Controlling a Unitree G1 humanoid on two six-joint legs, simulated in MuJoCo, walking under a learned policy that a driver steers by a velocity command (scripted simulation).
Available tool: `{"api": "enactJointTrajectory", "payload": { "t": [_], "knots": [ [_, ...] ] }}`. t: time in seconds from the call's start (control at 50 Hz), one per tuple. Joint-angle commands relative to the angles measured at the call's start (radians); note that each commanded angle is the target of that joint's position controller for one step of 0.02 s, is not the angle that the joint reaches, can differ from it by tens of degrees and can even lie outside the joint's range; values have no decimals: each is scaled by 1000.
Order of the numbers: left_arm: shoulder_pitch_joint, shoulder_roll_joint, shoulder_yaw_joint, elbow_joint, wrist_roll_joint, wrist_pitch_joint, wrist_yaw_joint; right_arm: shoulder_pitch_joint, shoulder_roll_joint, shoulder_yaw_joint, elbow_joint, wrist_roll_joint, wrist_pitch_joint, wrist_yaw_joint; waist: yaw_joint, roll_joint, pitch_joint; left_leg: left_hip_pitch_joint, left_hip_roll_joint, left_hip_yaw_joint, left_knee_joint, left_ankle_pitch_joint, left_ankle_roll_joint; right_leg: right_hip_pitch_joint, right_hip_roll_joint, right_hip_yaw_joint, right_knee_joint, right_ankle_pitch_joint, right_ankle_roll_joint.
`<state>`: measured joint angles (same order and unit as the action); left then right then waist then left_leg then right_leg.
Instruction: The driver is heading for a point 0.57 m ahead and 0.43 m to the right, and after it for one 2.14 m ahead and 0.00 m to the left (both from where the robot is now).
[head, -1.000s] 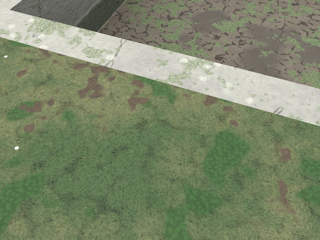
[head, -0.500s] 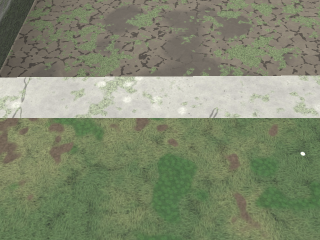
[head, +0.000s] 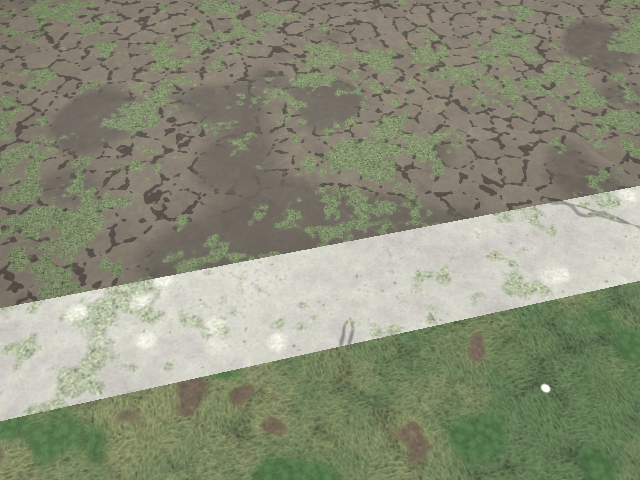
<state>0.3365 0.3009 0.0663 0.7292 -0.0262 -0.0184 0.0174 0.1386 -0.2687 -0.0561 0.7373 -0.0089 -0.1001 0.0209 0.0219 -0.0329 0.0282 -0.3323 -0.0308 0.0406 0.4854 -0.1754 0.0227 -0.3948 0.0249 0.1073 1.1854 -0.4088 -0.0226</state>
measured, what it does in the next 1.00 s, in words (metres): walks ahead, turning right: right foot, then left foot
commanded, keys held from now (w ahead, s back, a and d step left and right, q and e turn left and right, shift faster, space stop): w+e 0.86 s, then q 0.14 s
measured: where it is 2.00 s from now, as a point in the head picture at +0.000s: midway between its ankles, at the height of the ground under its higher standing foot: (437, 431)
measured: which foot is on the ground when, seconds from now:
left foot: down 0.00-0.40, up 0.42-0.86, down 0.88-1.00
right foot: up 0.00-0.36, down 0.38-0.88, up 0.90-1.00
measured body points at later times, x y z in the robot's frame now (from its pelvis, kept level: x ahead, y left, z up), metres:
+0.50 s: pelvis +0.26 -0.08 +0.00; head +0.30 -0.11 +0.44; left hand +0.49 +0.13 -0.09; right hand +0.27 -0.39 -0.13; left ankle +0.19 +0.10 -0.64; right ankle +0.30 -0.17 -0.73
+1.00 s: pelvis +0.54 -0.14 -0.01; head +0.56 -0.15 +0.44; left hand +0.75 +0.06 -0.12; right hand +0.56 -0.45 -0.09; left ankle +0.66 -0.09 -0.73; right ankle +0.37 -0.19 -0.64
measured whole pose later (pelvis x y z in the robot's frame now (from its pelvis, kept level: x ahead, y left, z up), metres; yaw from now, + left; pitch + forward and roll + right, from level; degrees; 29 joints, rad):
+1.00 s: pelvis +0.54 -0.14 -0.01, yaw -33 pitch +1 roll +1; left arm 0.32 0.28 0.06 0.73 -0.01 -0.01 0.03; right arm 0.12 -0.24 -0.06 0.70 -0.01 -0.09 0.04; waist 0.01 -0.02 0.03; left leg -0.40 -0.05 -0.01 0.53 -0.16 0.03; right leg -0.37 0.07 0.13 1.22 -0.52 0.02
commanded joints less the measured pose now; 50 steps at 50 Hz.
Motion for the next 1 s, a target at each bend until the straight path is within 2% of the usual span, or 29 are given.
{"api": "enactJointTrajectory", "payload": {
  "t": [0.02,0.06,0.12,0.2,0.28,0.34,0.36,0.38,0.4,0.42,0.44,0.46,0.48,0.5,0.52,0.6,0.68,0.72,0.78,0.82,0.84,0.86,0.88,0.9,0.92,0.94,0.96,0.98,1.0],
  "knots": [
    [-35,96,33,-96,-4,-10,-7,54,-95,-27,-25,-5,-7,-10,-39,144,-28,242,284,-303,-281,-6,140,-268,-128,26,6,88,7],
    [-59,62,25,-112,-4,0,-10,64,-111,-33,-7,5,-15,-11,-37,137,-12,223,289,-226,-316,66,159,-290,-143,7,-43,110,14],
    [-114,46,17,-138,3,0,-16,80,-149,-46,13,6,-15,-14,-45,107,-4,253,302,-131,-339,179,175,-337,-154,-3,-163,216,28],
    [-220,29,6,-158,2,-14,-43,92,-174,-50,28,10,-1,-20,-81,94,19,272,268,23,-342,254,140,-283,-137,-67,-389,409,19],
    [-316,29,4,-197,-2,-14,-66,144,-207,-59,53,25,21,-20,-102,93,51,353,298,91,-319,316,116,-246,-112,-124,-516,399,-15],
    [-256,84,31,-200,8,-5,-71,137,-253,-73,51,46,40,-26,-35,134,-9,417,307,145,-140,743,88,-102,-30,-194,-546,241,-76],
    [-137,119,55,-170,5,-1,-67,119,-259,-76,46,53,50,-29,36,133,-70,403,287,170,17,850,70,40,12,-216,-580,236,-106],
    [42,177,89,-118,2,6,-55,115,-234,-65,40,50,53,-35,125,102,-156,275,251,191,247,785,35,309,40,-199,-638,295,-146],
    [141,266,110,-93,-7,15,-34,163,-127,-30,19,-5,49,-33,110,-125,-231,-26,175,186,585,86,-10,599,-162,113,-639,357,-214],
    [83,321,105,-135,-11,-4,-43,200,-73,-1,-42,-2,18,-21,25,-275,-390,-364,-16,-10,878,-443,-45,818,-353,694,-826,36,-417],
    [82,218,78,-140,-4,-22,-54,81,-176,-24,-48,36,-13,-9,97,-99,-346,-474,44,-134,912,-375,-23,778,-347,661,-907,-7,-361],
    [51,175,62,-128,0,-34,-53,23,-178,-25,-69,59,-30,-4,80,-63,-207,-502,83,-119,849,-287,2,655,-312,523,-911,39,-319],
    [-12,152,52,-131,2,-40,-53,22,-161,-22,-55,42,-36,-12,31,27,-132,-442,123,-123,762,-212,1,506,-268,421,-913,146,-287],
    [-68,123,43,-139,7,-41,-48,29,-167,-28,-46,18,-33,-17,-4,20,-98,-379,147,-127,682,-168,-9,404,-231,343,-923,241,-270],
    [-103,111,37,-154,19,-40,-44,45,-169,-32,-44,15,-22,-15,-29,-21,-85,-328,158,-131,655,-137,-19,337,-203,305,-939,297,-265],
    [-75,128,41,-133,15,-41,-15,-2,-123,-26,-61,-4,4,-17,-31,-4,-45,-316,133,-95,496,-15,-83,209,-165,211,-965,458,-275],
    [-20,135,44,-101,8,-33,5,-147,-84,-10,-101,-3,1,-11,22,-35,-11,-265,79,-91,227,238,-102,151,-105,151,-941,420,-215],
    [15,148,50,-80,2,-28,10,-204,-77,-5,-121,2,-7,-2,47,-30,-4,-203,48,-82,136,308,-96,133,-105,160,-924,391,-198],
    [60,130,48,-55,-6,-18,15,-230,-100,-21,-147,17,-18,6,52,-40,-15,-159,25,-108,52,268,-72,208,-130,236,-830,363,-179],
    [43,129,52,-59,-4,-8,21,-188,-122,-35,-146,22,-24,9,21,-78,-24,-123,23,-119,33,156,-45,261,-150,295,-762,395,-168],
    [24,121,51,-66,-3,-5,21,-128,-131,-44,-133,22,-28,7,-12,-94,-40,-54,20,-107,10,133,-25,264,-141,307,-718,421,-156],
    [2,91,41,-77,-2,-6,18,-27,-153,-59,-114,13,-32,2,-69,-83,-97,105,39,-104,-22,167,7,233,-93,276,-604,465,-126],
    [14,31,19,-96,20,-8,17,103,-200,-71,-112,-9,-35,1,-109,23,-249,360,201,-243,21,322,62,146,-31,195,-342,328,-78],
    [238,-29,2,-72,-6,-10,20,175,-247,-78,-78,-28,-25,8,-27,353,-399,671,431,-683,-35,364,273,-159,126,98,8,-226,7],
    [287,64,13,-22,-10,-11,19,189,-170,-64,-70,10,-19,22,-39,305,-390,639,448,-847,-99,172,298,-253,64,129,148,-235,26],
    [152,107,28,-27,-11,-4,17,119,-104,-44,-87,16,-10,23,-66,193,-232,504,390,-695,-105,192,267,-285,40,114,211,-176,44],
    [43,115,28,-51,4,0,21,46,-73,-25,-98,6,0,23,-58,95,-153,358,343,-556,-111,288,241,-256,11,73,185,-124,55],
    [-24,108,31,-75,24,0,22,-6,-47,-11,-101,0,6,24,-34,74,-97,241,297,-460,-117,413,229,-225,-26,48,109,-90,59],
    [-27,90,31,-80,31,1,19,-26,-34,-2,-97,-5,6,23,-3,98,-81,169,255,-391,-125,534,212,-164,-61,35,21,-62,60]
  ]
}}
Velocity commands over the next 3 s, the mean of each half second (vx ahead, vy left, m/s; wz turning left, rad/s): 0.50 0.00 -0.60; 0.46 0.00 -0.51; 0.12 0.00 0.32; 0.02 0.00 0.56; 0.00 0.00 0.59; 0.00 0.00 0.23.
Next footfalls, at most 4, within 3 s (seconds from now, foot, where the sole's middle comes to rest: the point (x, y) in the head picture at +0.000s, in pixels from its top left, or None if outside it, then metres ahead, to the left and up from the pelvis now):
0.38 right None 0.34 -0.18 -0.77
0.88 left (392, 384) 0.69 -0.12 -0.77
1.30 right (498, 427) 0.60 -0.34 -0.77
1.66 left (380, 402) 0.65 -0.09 -0.77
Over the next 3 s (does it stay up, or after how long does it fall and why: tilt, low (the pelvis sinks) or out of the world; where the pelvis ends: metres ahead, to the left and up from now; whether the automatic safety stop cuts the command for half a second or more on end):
stays up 0.50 -0.19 0.00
